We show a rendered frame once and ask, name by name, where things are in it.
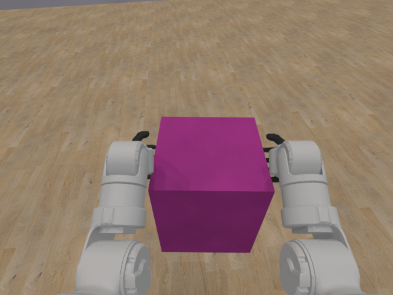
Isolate left robot hand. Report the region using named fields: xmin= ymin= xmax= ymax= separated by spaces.
xmin=132 ymin=131 xmax=156 ymax=179

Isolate left robot upper arm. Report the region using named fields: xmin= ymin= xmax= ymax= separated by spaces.
xmin=56 ymin=240 xmax=151 ymax=295

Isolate right robot hand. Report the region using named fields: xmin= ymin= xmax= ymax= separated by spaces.
xmin=263 ymin=133 xmax=285 ymax=183

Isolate left robot forearm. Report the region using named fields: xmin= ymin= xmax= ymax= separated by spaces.
xmin=76 ymin=141 xmax=154 ymax=286

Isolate right robot upper arm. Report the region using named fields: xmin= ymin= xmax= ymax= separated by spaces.
xmin=279 ymin=239 xmax=380 ymax=295

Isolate carton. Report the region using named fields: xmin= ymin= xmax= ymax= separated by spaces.
xmin=148 ymin=117 xmax=275 ymax=253

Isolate right robot forearm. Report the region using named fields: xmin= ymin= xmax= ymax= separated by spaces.
xmin=269 ymin=141 xmax=360 ymax=279

